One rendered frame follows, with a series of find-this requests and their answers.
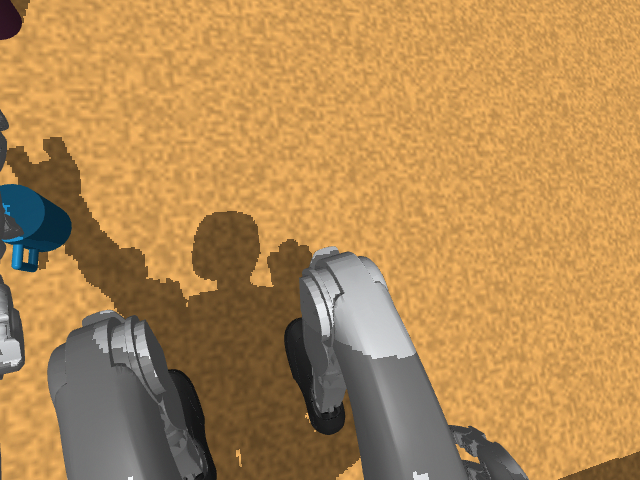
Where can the left robot arm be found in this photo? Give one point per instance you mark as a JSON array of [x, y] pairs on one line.
[[12, 351]]

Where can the left robot hand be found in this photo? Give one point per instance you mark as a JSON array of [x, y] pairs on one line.
[[12, 229]]

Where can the left robot foot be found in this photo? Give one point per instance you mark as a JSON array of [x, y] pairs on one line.
[[195, 421]]

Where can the right robot hand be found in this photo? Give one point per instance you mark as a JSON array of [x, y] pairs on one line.
[[495, 462]]

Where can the right robot foot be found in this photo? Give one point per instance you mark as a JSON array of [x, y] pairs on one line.
[[301, 368]]

